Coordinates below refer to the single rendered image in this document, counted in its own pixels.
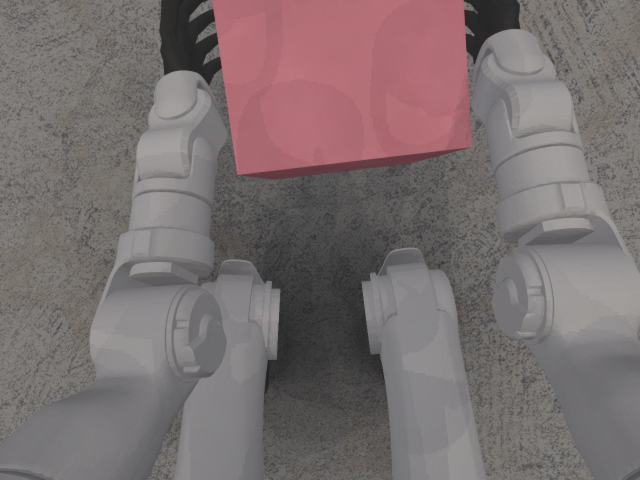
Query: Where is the robot left hand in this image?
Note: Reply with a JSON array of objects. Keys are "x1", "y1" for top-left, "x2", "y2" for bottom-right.
[{"x1": 159, "y1": 0, "x2": 222, "y2": 85}]

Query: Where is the right robot upper arm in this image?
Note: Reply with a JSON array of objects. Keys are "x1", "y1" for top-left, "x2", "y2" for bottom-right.
[{"x1": 491, "y1": 242, "x2": 640, "y2": 480}]

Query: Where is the left robot upper arm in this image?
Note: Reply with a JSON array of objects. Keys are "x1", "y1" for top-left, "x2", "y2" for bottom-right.
[{"x1": 0, "y1": 284, "x2": 227, "y2": 480}]

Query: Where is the robot left forearm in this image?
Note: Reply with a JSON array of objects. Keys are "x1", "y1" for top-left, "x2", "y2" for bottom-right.
[{"x1": 89, "y1": 70, "x2": 227, "y2": 362}]

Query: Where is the robot right shin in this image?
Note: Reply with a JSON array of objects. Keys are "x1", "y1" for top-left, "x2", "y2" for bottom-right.
[{"x1": 377, "y1": 248, "x2": 459, "y2": 332}]

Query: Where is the carton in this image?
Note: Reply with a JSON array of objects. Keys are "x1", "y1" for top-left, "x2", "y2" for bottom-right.
[{"x1": 212, "y1": 0, "x2": 472, "y2": 180}]

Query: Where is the robot right forearm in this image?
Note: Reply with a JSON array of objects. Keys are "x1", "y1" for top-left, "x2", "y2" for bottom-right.
[{"x1": 471, "y1": 29, "x2": 640, "y2": 278}]

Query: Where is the left robot foot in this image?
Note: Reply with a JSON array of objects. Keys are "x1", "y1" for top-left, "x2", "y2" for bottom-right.
[{"x1": 264, "y1": 360, "x2": 269, "y2": 395}]

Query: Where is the robot right hand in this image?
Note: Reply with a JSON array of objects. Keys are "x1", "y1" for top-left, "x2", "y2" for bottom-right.
[{"x1": 464, "y1": 0, "x2": 520, "y2": 65}]

